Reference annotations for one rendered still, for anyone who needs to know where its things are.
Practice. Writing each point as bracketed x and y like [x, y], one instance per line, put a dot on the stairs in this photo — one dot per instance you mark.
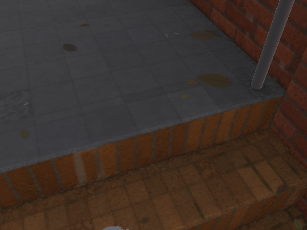
[225, 171]

